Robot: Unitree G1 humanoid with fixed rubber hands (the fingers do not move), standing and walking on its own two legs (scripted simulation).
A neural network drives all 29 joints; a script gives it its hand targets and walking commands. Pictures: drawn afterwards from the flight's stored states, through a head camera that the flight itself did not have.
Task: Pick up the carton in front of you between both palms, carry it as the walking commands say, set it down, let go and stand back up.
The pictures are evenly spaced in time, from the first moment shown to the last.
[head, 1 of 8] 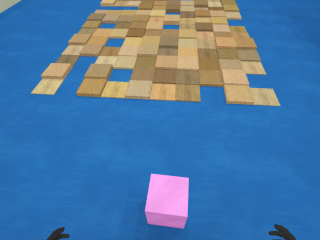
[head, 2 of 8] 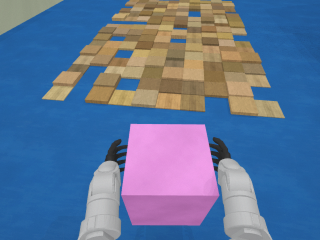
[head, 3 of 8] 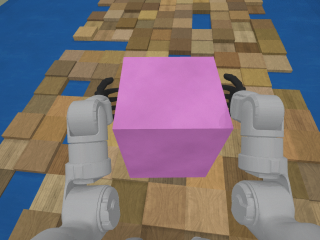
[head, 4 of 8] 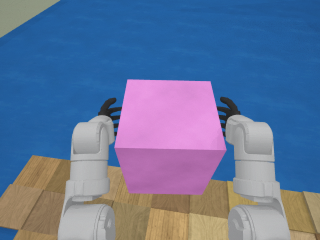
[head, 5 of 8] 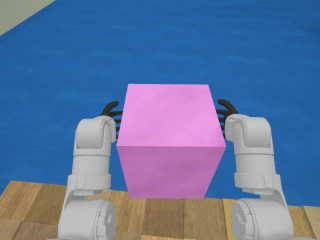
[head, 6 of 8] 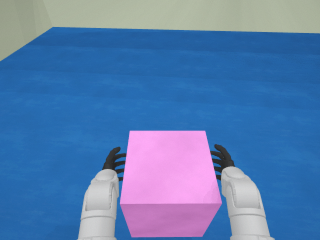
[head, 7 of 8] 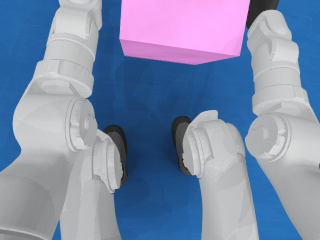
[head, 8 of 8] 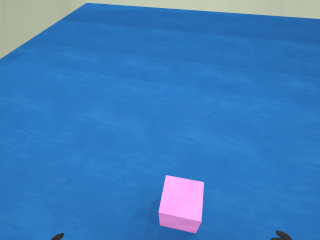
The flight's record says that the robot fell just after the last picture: no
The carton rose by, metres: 0.80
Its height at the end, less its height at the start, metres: +0.00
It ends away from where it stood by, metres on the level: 6.97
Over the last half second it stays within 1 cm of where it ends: yes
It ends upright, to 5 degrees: yes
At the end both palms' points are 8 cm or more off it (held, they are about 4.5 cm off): yes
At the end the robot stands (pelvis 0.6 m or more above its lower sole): yes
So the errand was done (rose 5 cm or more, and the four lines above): yes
